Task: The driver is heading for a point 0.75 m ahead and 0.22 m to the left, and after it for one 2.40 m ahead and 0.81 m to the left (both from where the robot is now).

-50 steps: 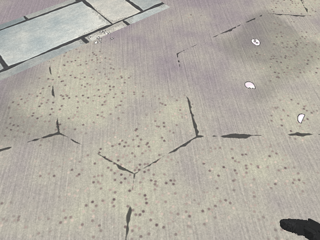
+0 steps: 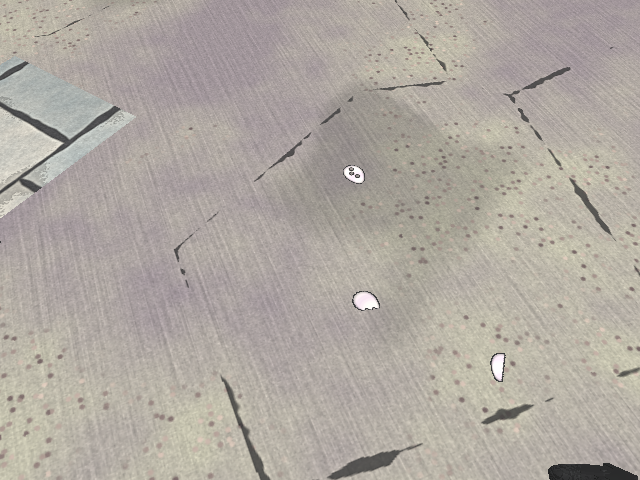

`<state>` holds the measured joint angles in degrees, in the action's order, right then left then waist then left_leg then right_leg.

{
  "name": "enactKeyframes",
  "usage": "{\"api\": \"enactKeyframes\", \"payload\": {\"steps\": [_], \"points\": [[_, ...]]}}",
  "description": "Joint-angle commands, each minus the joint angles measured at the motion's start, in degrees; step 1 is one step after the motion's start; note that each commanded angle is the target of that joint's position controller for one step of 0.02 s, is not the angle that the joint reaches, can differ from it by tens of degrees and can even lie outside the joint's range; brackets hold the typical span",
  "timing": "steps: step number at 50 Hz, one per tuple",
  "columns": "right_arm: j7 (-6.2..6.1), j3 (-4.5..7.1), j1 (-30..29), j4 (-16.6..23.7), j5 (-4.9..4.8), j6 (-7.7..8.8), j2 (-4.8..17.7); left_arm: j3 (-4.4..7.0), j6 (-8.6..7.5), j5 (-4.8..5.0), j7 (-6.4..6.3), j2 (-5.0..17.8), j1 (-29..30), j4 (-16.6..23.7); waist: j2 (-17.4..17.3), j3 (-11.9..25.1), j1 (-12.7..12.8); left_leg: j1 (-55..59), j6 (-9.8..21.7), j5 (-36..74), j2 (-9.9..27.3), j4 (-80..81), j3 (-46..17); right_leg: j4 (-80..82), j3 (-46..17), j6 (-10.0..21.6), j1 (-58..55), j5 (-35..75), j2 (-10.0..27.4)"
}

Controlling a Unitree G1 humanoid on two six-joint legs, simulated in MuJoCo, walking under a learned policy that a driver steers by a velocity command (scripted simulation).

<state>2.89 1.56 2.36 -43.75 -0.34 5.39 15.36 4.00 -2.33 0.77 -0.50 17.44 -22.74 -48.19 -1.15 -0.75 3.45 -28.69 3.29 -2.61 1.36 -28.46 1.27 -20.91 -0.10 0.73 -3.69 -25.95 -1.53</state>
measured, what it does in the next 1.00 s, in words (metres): walks ahead, turning left: right foot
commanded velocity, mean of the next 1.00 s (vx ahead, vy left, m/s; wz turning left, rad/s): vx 0.50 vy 0.00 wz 0.28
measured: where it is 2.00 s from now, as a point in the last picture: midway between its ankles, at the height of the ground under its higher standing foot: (280, 336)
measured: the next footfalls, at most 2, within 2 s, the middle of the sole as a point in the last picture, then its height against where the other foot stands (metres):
right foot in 0.52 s outside the picture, level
left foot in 1.02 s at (267, 380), level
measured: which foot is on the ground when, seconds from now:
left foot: down 0.00-0.52, up 0.54-1.00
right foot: down 0.00-0.02, up 0.04-0.50, down 0.52-1.00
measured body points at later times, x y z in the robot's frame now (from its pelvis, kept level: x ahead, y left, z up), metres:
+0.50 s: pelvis +0.28 -0.01 +0.01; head +0.31 -0.01 +0.46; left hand +0.50 +0.23 -0.07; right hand +0.27 -0.30 -0.12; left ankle +0.13 +0.11 -0.72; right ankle +0.43 -0.13 -0.72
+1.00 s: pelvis +0.54 +0.03 +0.00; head +0.56 +0.06 +0.45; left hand +0.46 +0.32 -0.13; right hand +0.82 -0.12 -0.08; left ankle +0.64 +0.18 -0.71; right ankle +0.43 -0.13 -0.72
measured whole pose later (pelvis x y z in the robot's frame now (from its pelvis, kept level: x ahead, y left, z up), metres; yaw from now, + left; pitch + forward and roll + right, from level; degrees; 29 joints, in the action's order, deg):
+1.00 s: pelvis +0.54 +0.03 +0.00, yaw +20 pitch +1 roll -3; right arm 3.1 3.3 3.8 -40.3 -1.1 0.7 15.4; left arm 5.1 -3.4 1.3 -0.7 17.0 -17.3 -51.4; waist -1.4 -2.4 4.0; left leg -32.4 4.4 -6.9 3.8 -36.3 2.8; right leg -17.2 16.1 -3.8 -5.8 -22.7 2.6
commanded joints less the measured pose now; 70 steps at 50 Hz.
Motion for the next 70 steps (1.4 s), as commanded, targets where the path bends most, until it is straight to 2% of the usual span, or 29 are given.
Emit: {"api": "enactKeyframes", "payload": {"steps": [1,2,3,5,7,15,20,23,25,26,27,28,29,31,33,37,41,47,49,51,52,53,54,55,57,58,61,65,70], "points": [[-1.04,5.81,22.1,-2.2,0.94,0.10,18.2,-0.76,-1.16,-0.71,0.06,1.0,-6.1,4.7,-9.7,21.3,-8.3,49.3,14.5,-7.0,18.2,0.0,-28.8,-43.1,0.4,0.4,32.0,21.3,0.7],[-0.81,4.65,23.8,-3.0,-0.24,-0.11,13.6,-0.70,-2.31,-0.20,0.27,2.6,-3.9,3.8,-12.7,24.4,-10.2,52.4,16.2,-17.4,20.7,10.1,-44.3,-51.5,-6.8,0.2,41.3,-7.1,-2.7],[-0.96,3.65,19.5,-2.4,-0.63,-0.12,11.1,0.58,-3.04,1.43,0.66,7.3,1.5,5.3,-8.6,14.6,-10.1,45.7,12.8,-23.5,19.1,11.7,-37.1,-55.3,-7.7,1.1,47.3,-4.6,1.2],[-1.15,2.60,11.9,-1.1,0.28,-0.36,7.9,0.54,-3.27,0.70,0.39,6.9,8.1,7.0,-1.9,3.6,-7.2,28.5,10.0,-16.7,14.8,14.9,-24.4,-49.2,-4.3,1.6,45.8,4.6,6.6],[-1.02,2.05,9.2,-0.8,1.12,0.20,6.3,0.69,-2.20,0.00,0.19,5.4,5.4,6.1,-4.6,2.0,-3.8,19.9,9.6,-9.0,12.1,17.9,-18.8,-44.5,-4.8,1.0,38.8,9.0,9.0],[-2.42,2.91,13.2,-3.7,-0.06,0.28,9.7,-0.59,-2.01,-0.53,0.50,1.4,15.5,8.2,-1.9,-1.1,-5.7,19.1,8.5,4.7,8.6,21.8,-5.3,-19.9,-1.6,-1.9,39.5,28.9,8.5],[-2.90,3.32,19.2,-6.4,-1.09,-1.26,10.7,-0.73,-3.12,0.03,1.85,1.6,24.1,11.0,-1.9,-3.2,-8.3,24.7,8.1,2.8,10.7,18.2,-8.5,-9.5,-1.8,-1.8,38.0,30.2,5.6],[-3.46,3.95,18.6,-6.6,-1.22,-2.12,11.6,0.03,-3.90,0.01,2.31,4.0,22.0,10.7,-3.5,-1.9,-5.7,27.8,6.6,5.4,12.7,13.4,-11.8,-6.4,-2.6,-0.3,33.1,24.9,4.6],[-3.48,3.44,17.4,-6.2,-0.88,-2.40,10.1,1.94,-4.27,-0.34,1.69,7.6,10.6,7.5,-2.8,5.3,0.4,24.5,4.1,14.2,8.5,0.4,-9.5,-4.6,-0.9,2.4,15.3,23.4,3.5],[-3.38,2.04,17.3,-4.5,0.34,-2.31,6.4,3.08,-4.21,-1.41,1.09,11.4,0.8,6.2,2.4,14.6,4.2,14.8,1.8,3.4,4.3,-16.3,-6.7,-7.4,-9.8,5.9,-1.5,23.4,12.9],[-3.15,0.33,25.0,-3.2,-0.38,-1.23,0.3,4.09,-3.42,-1.48,1.10,15.7,-2.1,4.8,19.0,22.1,0.7,-6.7,-1.8,-27.4,-4.3,-35.4,-2.8,-2.2,-34.2,14.4,-19.6,12.2,26.0],[-3.08,1.66,22.9,-4.3,-1.69,-0.66,6.3,2.59,-3.25,-1.08,1.10,9.6,-1.8,5.3,14.7,20.6,2.7,-12.6,-1.8,-30.8,-1.5,-43.3,-8.8,2.2,-38.9,13.9,-17.2,3.2,25.2],[-3.05,2.78,17.8,-2.9,-2.51,-0.49,9.7,1.62,-3.31,-0.84,0.86,6.7,1.9,5.7,11.0,12.3,2.7,-15.7,-1.4,-26.0,0.9,-45.0,-8.4,3.3,-30.0,11.4,-10.6,3.8,23.5],[-3.43,3.19,13.3,-2.2,-1.41,-1.08,8.6,0.59,-3.48,-1.07,0.96,3.3,8.2,5.5,5.9,4.0,0.3,-12.8,-1.6,-18.1,4.6,-41.0,-7.3,6.9,-17.8,8.8,2.3,13.8,18.6],[-3.10,3.25,15.5,-2.0,-1.56,-2.35,6.4,0.54,-4.11,-1.49,0.98,2.5,10.8,5.1,8.2,2.3,-2.5,-7.8,-2.3,-14.8,6.5,-38.7,-7.5,9.7,-11.2,9.1,8.4,20.9,17.5],[-2.89,2.97,12.0,0.6,-1.17,-4.26,4.0,1.52,-4.64,-1.43,0.42,4.8,11.5,3.3,5.1,-0.8,-3.6,-10.6,-3.7,-9.5,7.5,-31.9,-7.0,13.7,-3.2,10.5,11.2,25.6,18.2],[-1.48,2.49,6.3,2.6,-0.93,-3.74,3.0,2.15,-4.03,-1.32,-0.22,6.8,10.7,2.1,4.0,-2.1,-1.9,-8.8,-3.3,2.1,6.4,-18.5,-3.9,14.3,5.4,8.8,9.9,28.0,16.1],[0.17,2.63,-1.5,7.0,-0.81,-3.95,4.0,3.25,-2.06,0.45,-0.40,9.5,7.2,-0.2,3.9,-4.3,-0.3,-8.4,0.0,-1.6,4.1,-8.8,0.7,9.9,10.2,6.7,0.3,35.3,18.9],[0.29,3.70,1.5,7.2,-0.69,-4.28,5.9,3.76,-1.23,1.07,-0.56,11.2,8.1,0.0,5.6,-1.3,-3.0,-1.9,2.3,-7.5,0.5,-8.5,4.0,1.8,12.0,5.4,-1.6,53.5,18.8],[-0.50,6.86,17.3,3.1,-1.11,-4.69,11.0,3.36,-0.43,1.28,-0.68,10.6,9.2,0.4,3.9,7.0,-11.6,20.1,6.1,-5.6,-5.0,-4.3,5.7,-20.0,14.7,2.4,5.2,58.8,15.2],[-1.84,8.68,24.3,1.5,-1.48,-5.32,16.8,1.82,-0.84,-1.19,-0.68,6.4,7.5,1.7,-6.6,11.3,-12.6,36.0,10.0,-3.9,4.9,-2.9,-10.7,-39.4,15.1,-0.8,21.2,30.7,11.7],[-1.59,8.51,19.6,3.9,-1.35,-4.42,20.6,-0.06,-2.67,-1.60,-0.23,0.8,4.8,5.1,-16.3,18.0,-6.0,49.3,21.7,-19.6,16.8,8.6,-46.0,-57.0,4.5,-3.6,43.0,-8.7,-1.1],[-0.88,6.96,19.3,5.2,-0.80,-3.40,15.7,0.93,-4.68,0.76,0.46,6.7,11.1,5.7,-7.4,18.2,-10.0,48.2,19.9,-17.3,18.3,13.7,-47.5,-60.4,-5.0,-2.5,48.5,-7.4,1.2],[-0.86,6.12,17.0,5.2,-0.19,-2.50,12.9,1.06,-5.56,2.04,0.70,7.4,14.0,6.9,-5.5,11.3,-9.1,42.5,17.7,-7.2,16.7,12.1,-38.0,-58.5,-4.3,-1.2,50.6,-3.2,3.4],[-1.13,4.89,10.1,6.2,-0.30,-2.13,8.5,1.47,-5.11,-1.24,-0.56,7.1,14.1,5.0,2.3,4.7,-4.6,27.6,12.2,15.0,10.7,10.2,-22.4,-48.7,-3.9,-0.9,43.0,3.3,8.0],[-1.55,4.96,8.9,7.1,0.67,-2.26,9.4,1.73,-4.17,-1.34,-0.58,7.5,12.2,5.2,-1.6,5.3,-2.5,22.3,13.7,23.1,11.3,10.3,-21.4,-48.2,-4.4,-1.7,38.6,4.0,8.1],[-2.63,5.48,8.7,7.2,0.48,-2.50,10.8,1.43,-2.13,-1.67,-0.85,5.4,11.5,5.3,-0.2,5.4,-1.2,16.2,13.2,32.2,8.0,10.5,-15.4,-40.5,-2.9,-4.1,34.9,7.5,6.2],[-4.30,5.35,10.2,6.5,-0.59,-4.09,10.4,0.25,-1.55,-1.52,-0.37,3.0,16.2,6.5,-2.8,7.2,-3.4,16.6,9.4,29.9,4.7,8.7,-11.4,-24.6,-2.0,-5.2,33.1,21.1,3.5],[-4.73,4.47,12.2,4.7,0.21,-4.97,9.1,0.19,-1.84,-1.26,0.98,4.1,21.3,7.6,-4.5,6.0,-6.1,20.1,7.8,21.7,6.6,6.0,-15.1,-14.4,-3.0,-4.0,30.6,25.5,2.5]]}}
